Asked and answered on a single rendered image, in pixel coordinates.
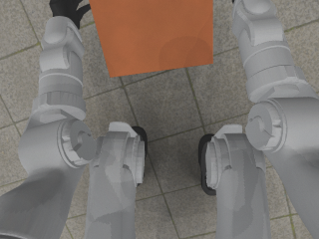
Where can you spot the right robot foot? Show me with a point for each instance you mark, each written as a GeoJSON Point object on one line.
{"type": "Point", "coordinates": [202, 147]}

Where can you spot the robot left upper arm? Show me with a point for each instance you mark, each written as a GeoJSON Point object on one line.
{"type": "Point", "coordinates": [55, 155]}

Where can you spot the carton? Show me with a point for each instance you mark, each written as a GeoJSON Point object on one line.
{"type": "Point", "coordinates": [144, 36]}

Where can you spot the left robot forearm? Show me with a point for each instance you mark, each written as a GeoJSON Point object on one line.
{"type": "Point", "coordinates": [60, 93]}

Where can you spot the robot right upper arm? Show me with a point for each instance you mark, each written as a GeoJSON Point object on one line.
{"type": "Point", "coordinates": [287, 131]}

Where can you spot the robot left hand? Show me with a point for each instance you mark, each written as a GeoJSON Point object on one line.
{"type": "Point", "coordinates": [68, 8]}

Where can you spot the robot left shin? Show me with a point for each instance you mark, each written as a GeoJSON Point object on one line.
{"type": "Point", "coordinates": [113, 126]}

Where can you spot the right robot forearm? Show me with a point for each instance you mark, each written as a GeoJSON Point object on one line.
{"type": "Point", "coordinates": [265, 54]}

